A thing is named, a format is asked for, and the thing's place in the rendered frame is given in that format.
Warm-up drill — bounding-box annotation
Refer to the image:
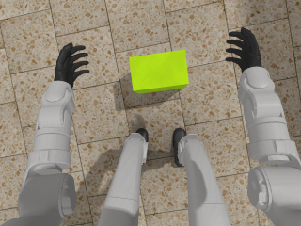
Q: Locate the robot right hand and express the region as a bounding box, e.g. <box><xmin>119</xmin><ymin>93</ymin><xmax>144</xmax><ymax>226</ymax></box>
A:
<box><xmin>225</xmin><ymin>27</ymin><xmax>262</xmax><ymax>73</ymax></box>

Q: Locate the robot left shin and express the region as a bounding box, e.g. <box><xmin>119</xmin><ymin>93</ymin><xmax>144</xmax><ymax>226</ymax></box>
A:
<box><xmin>123</xmin><ymin>133</ymin><xmax>145</xmax><ymax>146</ymax></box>

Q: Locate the left robot upper arm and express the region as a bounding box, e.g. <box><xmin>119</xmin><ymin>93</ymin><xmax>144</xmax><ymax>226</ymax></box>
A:
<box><xmin>1</xmin><ymin>172</ymin><xmax>77</xmax><ymax>226</ymax></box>

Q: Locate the carton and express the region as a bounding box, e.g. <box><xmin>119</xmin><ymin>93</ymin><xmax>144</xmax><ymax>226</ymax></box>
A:
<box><xmin>129</xmin><ymin>49</ymin><xmax>189</xmax><ymax>94</ymax></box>

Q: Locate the robot left forearm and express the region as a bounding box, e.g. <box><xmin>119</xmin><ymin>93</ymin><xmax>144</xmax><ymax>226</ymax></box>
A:
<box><xmin>17</xmin><ymin>80</ymin><xmax>75</xmax><ymax>215</ymax></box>

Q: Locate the right robot upper arm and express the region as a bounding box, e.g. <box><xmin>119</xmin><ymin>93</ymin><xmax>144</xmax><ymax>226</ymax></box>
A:
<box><xmin>247</xmin><ymin>166</ymin><xmax>301</xmax><ymax>226</ymax></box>

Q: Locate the robot left hand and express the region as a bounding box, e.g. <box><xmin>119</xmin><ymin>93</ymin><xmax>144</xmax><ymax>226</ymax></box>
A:
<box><xmin>54</xmin><ymin>42</ymin><xmax>90</xmax><ymax>88</ymax></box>

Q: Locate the left robot foot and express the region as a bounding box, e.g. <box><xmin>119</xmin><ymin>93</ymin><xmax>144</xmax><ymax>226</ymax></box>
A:
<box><xmin>136</xmin><ymin>128</ymin><xmax>149</xmax><ymax>166</ymax></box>

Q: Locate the robot right forearm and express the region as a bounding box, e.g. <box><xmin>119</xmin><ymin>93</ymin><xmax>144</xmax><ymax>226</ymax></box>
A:
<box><xmin>237</xmin><ymin>66</ymin><xmax>301</xmax><ymax>170</ymax></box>

